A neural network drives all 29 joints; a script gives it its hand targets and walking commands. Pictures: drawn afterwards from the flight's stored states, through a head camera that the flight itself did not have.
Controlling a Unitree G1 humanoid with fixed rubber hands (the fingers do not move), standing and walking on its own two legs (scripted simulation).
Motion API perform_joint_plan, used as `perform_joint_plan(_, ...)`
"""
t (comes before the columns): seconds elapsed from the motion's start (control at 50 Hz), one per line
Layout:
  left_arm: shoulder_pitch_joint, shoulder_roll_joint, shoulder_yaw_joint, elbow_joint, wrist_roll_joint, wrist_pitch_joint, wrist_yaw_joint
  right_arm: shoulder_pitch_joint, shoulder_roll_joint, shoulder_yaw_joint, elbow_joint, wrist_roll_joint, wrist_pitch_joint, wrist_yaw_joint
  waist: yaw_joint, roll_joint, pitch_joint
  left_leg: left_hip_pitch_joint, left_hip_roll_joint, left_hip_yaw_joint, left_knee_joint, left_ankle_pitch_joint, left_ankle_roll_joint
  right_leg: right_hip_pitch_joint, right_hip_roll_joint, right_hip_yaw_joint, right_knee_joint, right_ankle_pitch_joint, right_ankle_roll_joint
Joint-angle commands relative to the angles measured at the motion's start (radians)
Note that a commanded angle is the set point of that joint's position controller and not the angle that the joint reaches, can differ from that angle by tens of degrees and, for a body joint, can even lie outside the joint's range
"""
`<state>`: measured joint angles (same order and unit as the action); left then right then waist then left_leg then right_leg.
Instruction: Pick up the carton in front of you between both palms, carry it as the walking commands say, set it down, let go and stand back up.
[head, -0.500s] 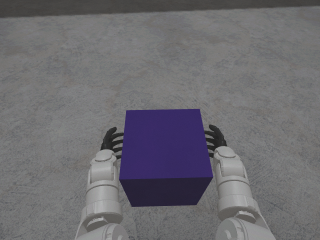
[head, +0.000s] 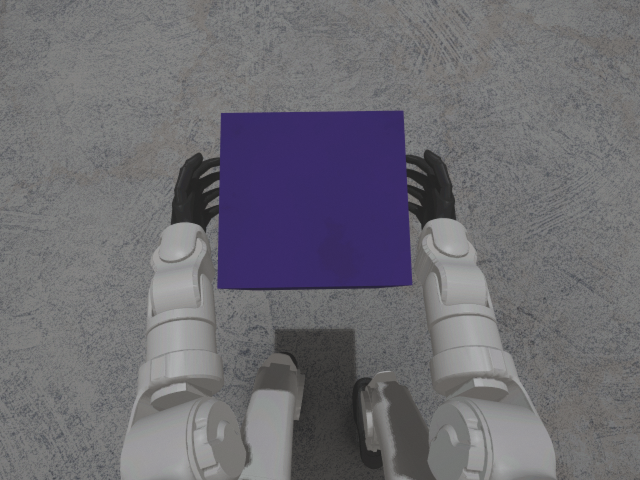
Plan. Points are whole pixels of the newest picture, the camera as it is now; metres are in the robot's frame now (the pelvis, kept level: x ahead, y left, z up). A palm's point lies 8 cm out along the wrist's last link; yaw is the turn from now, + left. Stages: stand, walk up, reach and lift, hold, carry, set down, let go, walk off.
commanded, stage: set down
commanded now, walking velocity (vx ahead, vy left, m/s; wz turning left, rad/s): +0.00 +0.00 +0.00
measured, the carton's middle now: (314, 218) +0.44 +0.07 -0.15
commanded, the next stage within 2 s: none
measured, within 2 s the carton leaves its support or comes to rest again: rests again in 1.68 s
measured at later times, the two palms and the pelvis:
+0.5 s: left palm (206, 226) +0.44 +0.24 -0.23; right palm (388, 211) +0.49 -0.05 -0.22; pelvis -0.03 +0.01 -0.13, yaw -2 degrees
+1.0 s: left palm (213, 232) +0.46 +0.27 -0.38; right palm (359, 213) +0.53 -0.02 -0.38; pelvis -0.04 +0.01 -0.23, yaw -3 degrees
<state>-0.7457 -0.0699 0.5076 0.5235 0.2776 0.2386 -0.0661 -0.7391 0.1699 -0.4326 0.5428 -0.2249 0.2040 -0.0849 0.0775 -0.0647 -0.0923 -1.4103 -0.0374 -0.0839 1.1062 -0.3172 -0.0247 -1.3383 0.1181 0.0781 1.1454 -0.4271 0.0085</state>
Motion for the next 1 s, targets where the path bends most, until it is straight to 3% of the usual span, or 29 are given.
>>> perform_joint_plan(0.0,-0.496,-0.832,-0.511,0.103,-0.065,0.034,-0.234,-0.559,0.853,0.525,0.1,0.054,0.029,0.231,0.047,0.019,-0.786,0.535,-0.085,0.093,0.023,0.257,0.015,0.14,0.066,-0.065,-0.068,0.157,0.032)
perform_joint_plan(0.16,-0.64,-0.83,-0.501,0.136,-0.087,0.048,-0.199,-0.713,0.808,0.472,0.165,0.069,0.027,0.225,0.045,0.052,-0.908,0.44,-0.087,0.091,0.168,0.257,-0.007,-0.08,0.09,-0.098,0.1,0.108,0.028)
perform_joint_plan(0.42,-0.848,-0.768,-0.51,0.135,-0.154,0.076,-0.152,-0.94,0.75,0.465,0.223,0.134,0.047,0.2,0.084,0.053,-1.043,0.332,-0.092,0.113,0.373,0.232,-0.027,-0.299,0.116,-0.137,0.334,0.034,0.03)
perform_joint_plan(0.7,-1.04,-0.637,-0.433,0.173,-0.178,0.078,-0.157,-1.127,0.641,0.413,0.302,0.146,0.051,0.155,0.128,0.019,-0.99,0.127,-0.085,0.148,0.563,0.202,-0.036,-0.396,0.123,-0.152,0.53,0.007,0.028)
perform_joint_plan(0.98,-1.229,-0.5,-0.425,0.189,-0.252,0.062,-0.173,-1.317,0.525,0.486,0.329,0.251,0.041,0.122,0.187,-0.022,-0.946,0.019,-0.059,0.175,0.749,0.232,-0.034,-0.386,0.112,-0.157,0.726,0.035,0.017)
